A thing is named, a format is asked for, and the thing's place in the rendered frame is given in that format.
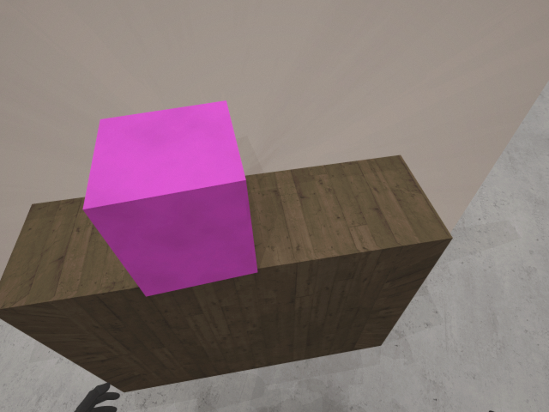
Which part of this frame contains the pedestal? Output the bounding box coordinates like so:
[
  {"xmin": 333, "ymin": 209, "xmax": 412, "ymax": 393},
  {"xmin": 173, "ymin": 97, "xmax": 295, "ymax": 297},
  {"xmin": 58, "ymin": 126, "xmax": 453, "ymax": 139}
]
[{"xmin": 0, "ymin": 155, "xmax": 453, "ymax": 392}]

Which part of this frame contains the carton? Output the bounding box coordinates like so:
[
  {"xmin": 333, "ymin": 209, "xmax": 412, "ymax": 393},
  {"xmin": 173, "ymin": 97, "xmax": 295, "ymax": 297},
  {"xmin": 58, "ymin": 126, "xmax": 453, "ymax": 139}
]
[{"xmin": 83, "ymin": 100, "xmax": 257, "ymax": 297}]

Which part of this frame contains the robot left hand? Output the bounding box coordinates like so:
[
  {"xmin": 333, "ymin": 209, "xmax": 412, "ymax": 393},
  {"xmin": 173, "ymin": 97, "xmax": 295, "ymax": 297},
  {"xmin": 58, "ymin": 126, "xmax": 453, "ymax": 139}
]
[{"xmin": 75, "ymin": 383, "xmax": 120, "ymax": 412}]

